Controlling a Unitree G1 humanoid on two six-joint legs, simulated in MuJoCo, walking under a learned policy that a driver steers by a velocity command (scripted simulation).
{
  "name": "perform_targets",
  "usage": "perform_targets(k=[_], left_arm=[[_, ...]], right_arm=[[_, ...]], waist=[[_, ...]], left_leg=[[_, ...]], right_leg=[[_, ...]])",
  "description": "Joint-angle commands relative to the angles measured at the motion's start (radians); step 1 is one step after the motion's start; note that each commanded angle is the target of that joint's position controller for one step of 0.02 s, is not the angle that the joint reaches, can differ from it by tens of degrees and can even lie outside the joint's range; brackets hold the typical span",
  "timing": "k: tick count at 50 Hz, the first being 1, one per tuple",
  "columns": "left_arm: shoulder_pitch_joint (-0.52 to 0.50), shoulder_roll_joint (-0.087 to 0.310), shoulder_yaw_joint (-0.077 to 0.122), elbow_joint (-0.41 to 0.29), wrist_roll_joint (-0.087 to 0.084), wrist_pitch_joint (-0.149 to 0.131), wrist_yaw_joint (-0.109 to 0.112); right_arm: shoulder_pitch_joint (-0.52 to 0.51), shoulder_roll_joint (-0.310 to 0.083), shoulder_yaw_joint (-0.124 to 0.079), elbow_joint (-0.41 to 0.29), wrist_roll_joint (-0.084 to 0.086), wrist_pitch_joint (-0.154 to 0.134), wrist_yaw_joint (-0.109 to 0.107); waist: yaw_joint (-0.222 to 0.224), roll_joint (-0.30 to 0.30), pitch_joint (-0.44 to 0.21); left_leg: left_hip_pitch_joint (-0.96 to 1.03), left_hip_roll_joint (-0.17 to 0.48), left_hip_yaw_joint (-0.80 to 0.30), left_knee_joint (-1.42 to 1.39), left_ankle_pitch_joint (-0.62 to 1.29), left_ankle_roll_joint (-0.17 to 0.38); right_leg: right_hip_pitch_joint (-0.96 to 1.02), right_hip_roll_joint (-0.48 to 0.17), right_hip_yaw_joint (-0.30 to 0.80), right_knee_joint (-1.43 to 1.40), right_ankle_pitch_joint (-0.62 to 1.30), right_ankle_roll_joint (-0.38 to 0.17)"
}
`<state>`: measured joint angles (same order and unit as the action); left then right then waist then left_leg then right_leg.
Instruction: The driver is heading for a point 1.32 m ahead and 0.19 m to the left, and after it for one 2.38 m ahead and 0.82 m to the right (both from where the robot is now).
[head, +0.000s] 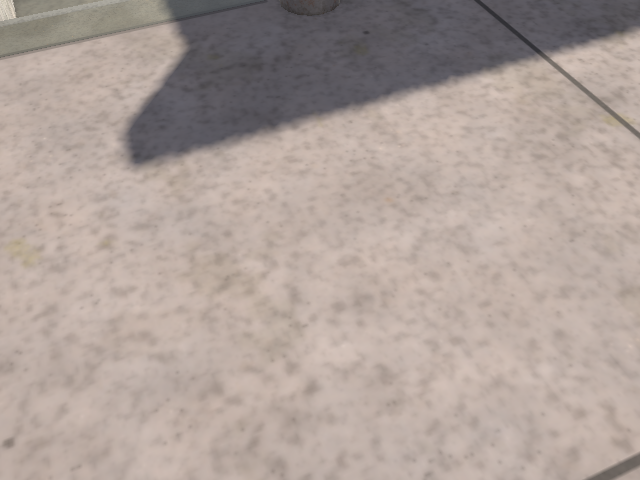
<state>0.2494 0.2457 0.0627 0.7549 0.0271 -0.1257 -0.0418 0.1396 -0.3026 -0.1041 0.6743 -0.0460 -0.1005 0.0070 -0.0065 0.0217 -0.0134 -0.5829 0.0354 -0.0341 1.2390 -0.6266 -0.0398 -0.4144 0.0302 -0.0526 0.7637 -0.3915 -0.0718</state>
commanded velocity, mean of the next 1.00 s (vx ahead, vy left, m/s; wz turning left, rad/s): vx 0.24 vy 0.00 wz -0.11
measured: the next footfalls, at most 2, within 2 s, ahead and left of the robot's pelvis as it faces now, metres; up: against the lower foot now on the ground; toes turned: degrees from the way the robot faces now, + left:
left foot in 0.38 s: +0.21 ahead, +0.20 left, -0.16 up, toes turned -2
right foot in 0.78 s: +0.45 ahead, -0.02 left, -0.16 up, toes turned -2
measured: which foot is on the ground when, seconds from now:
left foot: up 0.00-0.36, down 0.38-0.84, up 0.86-0.96, down 0.98-1.00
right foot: down 0.00-0.38, up 0.40-0.76, down 0.78-1.00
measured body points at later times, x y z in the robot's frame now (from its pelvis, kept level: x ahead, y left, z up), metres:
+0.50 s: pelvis +0.16 +0.10 -0.14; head +0.17 +0.12 +0.31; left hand +0.19 +0.36 -0.29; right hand +0.21 -0.14 -0.28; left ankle +0.17 +0.21 -0.87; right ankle +0.10 -0.03 -0.61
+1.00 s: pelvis +0.32 +0.10 -0.14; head +0.33 +0.10 +0.31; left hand +0.49 +0.29 -0.27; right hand +0.33 -0.14 -0.29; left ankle +0.28 +0.23 -0.87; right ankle +0.41 -0.02 -0.87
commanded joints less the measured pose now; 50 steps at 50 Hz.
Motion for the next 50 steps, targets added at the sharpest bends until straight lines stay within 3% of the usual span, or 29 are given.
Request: perform_targets(k=[1, 2, 3, 5, 8, 11, 15, 16, 17, 18, 19, 20, 21, 22, 23, 24, 26, 28, 30, 34, 38, 40, 41, 42, 43, 44, 47, 48, 50], left_arm=[[-0.014, 0.098, 0.012, -0.041, 0.002, 0.025, -0.027], [-0.007, 0.105, 0.008, -0.032, 0.014, 0.029, -0.028], [0.032, 0.054, -0.014, 0.000, 0.033, 0.020, -0.014], [0.173, 0.021, -0.037, 0.056, 0.041, -0.002, 0.012], [0.241, 0.047, -0.053, 0.095, 0.044, -0.008, 0.011], [0.188, 0.120, -0.048, 0.095, 0.048, 0.000, -0.024], [0.202, 0.142, -0.048, 0.134, 0.034, 0.000, -0.005], [0.152, 0.187, 0.018, 0.118, -0.070, 0.066, 0.068], [0.169, 0.185, 0.016, 0.132, -0.066, 0.091, 0.103], [0.214, 0.122, 0.013, 0.151, -0.059, 0.102, 0.117], [0.232, 0.029, -0.004, 0.172, -0.053, 0.102, 0.109], [0.251, -0.072, -0.014, 0.178, -0.048, 0.081, 0.090], [0.297, -0.078, -0.025, 0.109, -0.081, 0.047, 0.083], [0.187, -0.070, -0.033, 0.024, -0.130, 0.021, 0.100], [0.015, -0.015, -0.023, 0.005, -0.128, 0.024, 0.122], [-0.038, 0.009, -0.017, 0.004, -0.101, 0.044, 0.134], [0.004, -0.012, -0.013, 0.020, -0.058, 0.075, 0.122], [0.007, -0.002, -0.004, 0.013, -0.043, 0.072, 0.108], [-0.090, -0.033, -0.019, -0.022, -0.011, 0.074, 0.096], [-0.256, -0.056, -0.027, -0.064, -0.054, 0.081, 0.060], [-0.277, -0.029, -0.018, -0.048, -0.031, 0.070, 0.026], [-0.122, 0.066, 0.010, 0.015, 0.000, 0.067, 0.034], [-0.006, 0.025, 0.009, 0.054, -0.015, 0.079, 0.031], [0.047, -0.012, -0.001, 0.063, -0.019, 0.095, 0.039], [-0.003, -0.025, -0.009, 0.064, -0.019, 0.104, 0.045], [-0.077, -0.041, -0.017, 0.053, -0.012, 0.108, 0.051], [-0.338, -0.002, -0.003, -0.006, -0.022, 0.125, 0.063], [-0.324, 0.018, 0.009, -0.003, -0.033, 0.129, 0.064], [-0.267, 0.005, 0.009, 0.014, -0.045, 0.127, 0.064]], right_arm=[[0.204, -0.031, 0.016, 0.042, -0.097, 0.036, 0.028], [0.221, -0.016, 0.024, 0.071, -0.094, 0.051, 0.055], [0.162, -0.014, 0.034, 0.067, -0.089, 0.049, 0.068], [0.061, -0.017, 0.041, 0.047, -0.065, 0.031, 0.067], [-0.088, -0.015, 0.057, 0.025, -0.057, 0.027, 0.054], [-0.086, -0.025, 0.075, 0.011, -0.051, 0.049, 0.053], [-0.100, -0.029, 0.097, 0.004, -0.041, 0.063, 0.037], [-0.227, -0.021, 0.054, -0.020, 0.203, 0.057, 0.056], [-0.140, 0.004, 0.064, 0.021, 0.190, 0.065, 0.057], [0.045, 0.007, 0.047, 0.100, 0.138, 0.074, 0.051], [0.316, -0.032, 0.017, 0.198, 0.101, 0.084, 0.048], [0.452, -0.066, 0.015, 0.257, 0.081, 0.084, 0.052], [0.509, -0.167, -0.011, 0.301, 0.107, 0.079, 0.053], [0.508, -0.233, -0.034, 0.336, 0.111, 0.074, 0.050], [0.414, -0.102, 0.008, 0.313, 0.085, 0.069, 0.035], [0.279, -0.006, 0.046, 0.275, 0.053, 0.062, 0.027], [0.123, 0.078, 0.087, 0.267, 0.037, 0.046, 0.021], [0.102, 0.061, 0.093, 0.266, 0.012, 0.042, 0.004], [0.138, 0.048, 0.092, 0.276, 0.021, 0.040, -0.035], [0.222, 0.000, 0.071, 0.306, 0.071, 0.048, -0.060], [0.303, 0.031, 0.060, 0.333, 0.060, 0.057, -0.043], [0.428, 0.075, 0.057, 0.346, 0.039, 0.046, -0.024], [0.452, 0.128, 0.082, 0.349, 0.038, 0.039, -0.017], [0.388, 0.093, 0.079, 0.332, 0.055, 0.041, -0.010], [0.303, 0.085, 0.072, 0.300, 0.067, 0.059, -0.013], [0.247, 0.077, 0.063, 0.284, 0.062, 0.084, -0.026], [0.287, 0.136, 0.060, 0.311, 0.029, 0.120, -0.055], [0.297, 0.120, 0.054, 0.324, 0.008, 0.122, -0.051], [0.316, 0.077, 0.046, 0.313, 0.024, 0.125, -0.048]], waist=[[-0.057, -0.052, -0.026], [-0.057, -0.074, -0.009], [-0.020, -0.038, -0.011], [0.067, -0.038, -0.043], [0.139, -0.084, 0.010], [0.093, -0.126, 0.062], [0.106, -0.108, 0.114], [0.123, -0.097, 0.135], [0.087, -0.124, 0.081], [0.033, -0.145, 0.018], [-0.083, -0.077, -0.087], [-0.105, 0.118, -0.101], [-0.048, 0.294, -0.167], [-0.058, 0.334, -0.178], [-0.076, 0.146, -0.036], [-0.042, 0.021, 0.012], [0.063, 0.032, 0.066], [0.093, 0.076, 0.070], [0.058, 0.073, 0.026], [0.004, 0.069, 0.008], [-0.004, 0.051, -0.012], [-0.025, -0.050, -0.164], [0.025, -0.107, -0.327], [0.064, -0.138, -0.386], [0.052, -0.197, -0.337], [0.030, -0.171, -0.245], [-0.098, -0.113, -0.066], [-0.090, -0.096, -0.040], [-0.063, -0.020, 0.028]], left_leg=[[0.030, 0.016, 0.002, -0.019, 0.434, 0.028], [0.081, 0.001, 0.040, -0.004, 0.507, 0.037], [-0.019, 0.045, -0.057, -0.089, 0.649, 0.038], [-0.175, 0.069, -0.098, -0.294, 0.777, 0.026], [-0.171, 0.062, -0.071, -0.559, 0.848, -0.021], [0.086, 0.038, -0.023, -0.580, 0.756, -0.029], [0.123, 0.060, -0.038, -0.758, 0.621, -0.004], [0.177, 0.003, 0.016, -0.871, 0.666, 0.039], [0.273, -0.025, 0.067, -0.869, 0.709, 0.048], [0.423, -0.027, 0.097, -0.836, 0.692, 0.075], [0.669, 0.038, 0.043, -0.759, 0.713, 0.123], [0.849, 0.156, -0.087, -0.534, 0.944, 0.161], [0.918, 0.327, -0.389, -0.652, 0.817, 0.241], [0.932, 0.438, -0.698, -0.899, 0.229, 0.352], [0.812, 0.408, -0.668, -0.967, 0.162, 0.319], [0.646, 0.359, -0.569, -0.953, 0.142, 0.280], [0.360, 0.293, -0.400, -0.839, 0.542, 0.244], [0.217, 0.161, -0.185, -0.856, 0.784, 0.194], [0.132, 0.101, -0.066, -0.926, 0.931, 0.178], [0.337, 0.149, -0.062, -0.925, 1.063, 0.159], [0.493, 0.132, -0.094, -0.787, 1.000, 0.156], [0.248, 0.040, -0.064, -0.609, 0.808, 0.094], [0.077, 0.022, -0.063, -0.498, 0.590, 0.049], [0.073, -0.001, -0.058, -0.396, 0.326, 0.022], [0.042, 0.000, -0.060, -0.315, 0.060, 0.000], [0.030, 0.018, -0.057, -0.310, -0.012, -0.015], [0.328, -0.001, 0.019, -0.688, 0.261, -0.001], [0.379, -0.029, 0.042, -0.691, 0.347, 0.005], [0.245, 0.001, -0.002, -0.772, 0.125, 0.049]], right_leg=[[-0.126, -0.187, 0.207, -0.288, 0.441, -0.217], [-0.212, -0.166, 0.188, -0.301, 0.284, -0.206], [-0.141, -0.181, 0.260, -0.265, 0.103, -0.188], [0.077, -0.224, 0.324, -0.169, -0.005, -0.214], [0.062, -0.220, 0.376, -0.057, -0.177, -0.226], [-0.207, -0.221, 0.415, -0.069, -0.363, -0.227], [-0.117, -0.254, 0.520, 0.039, -0.496, -0.198], [-0.158, -0.171, 0.426, 0.087, -0.187, -0.158], [-0.141, -0.167, 0.368, 0.165, -0.082, -0.131], [-0.170, -0.135, 0.332, 0.303, -0.084, -0.101], [-0.294, -0.056, 0.229, 0.642, -0.144, -0.041], [-0.631, 0.051, 0.154, 1.200, -0.479, 0.041], [-0.858, -0.006, 0.128, 1.421, -0.359, 0.056], [-1.022, -0.038, 0.109, 1.433, -0.235, 0.046], [-1.069, -0.084, 0.108, 1.392, -0.134, 0.032], [-0.979, -0.125, 0.129, 1.279, 0.008, 0.020], [-0.794, -0.155, 0.175, 1.085, 0.082, 0.021], [-0.620, -0.132, 0.141, 0.719, 0.258, 0.040], [-0.310, -0.115, 0.081, 0.267, 0.469, 0.065], [-0.162, -0.050, 0.069, -0.102, 0.511, 0.076], [-0.042, -0.022, 0.067, -0.308, 0.492, 0.012], [0.441, -0.149, 0.173, -0.175, 1.136, -0.085], [0.700, -0.245, 0.266, -0.121, 1.124, -0.186], [0.700, -0.304, 0.373, -0.203, 0.946, -0.230], [0.610, -0.349, 0.469, -0.295, 0.729, -0.244], [0.476, -0.341, 0.488, -0.351, 0.538, -0.218], [0.037, -0.168, 0.275, -0.413, 0.095, -0.053], [-0.027, -0.124, 0.213, -0.405, -0.010, -0.014], [0.034, -0.073, 0.150, -0.383, -0.077, 0.028]])
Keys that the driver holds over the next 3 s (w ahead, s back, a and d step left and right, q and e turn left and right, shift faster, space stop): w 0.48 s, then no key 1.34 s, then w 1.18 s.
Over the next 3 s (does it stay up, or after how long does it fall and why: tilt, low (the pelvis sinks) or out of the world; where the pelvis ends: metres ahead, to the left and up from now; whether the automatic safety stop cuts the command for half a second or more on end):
stays up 0.84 0.12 -0.12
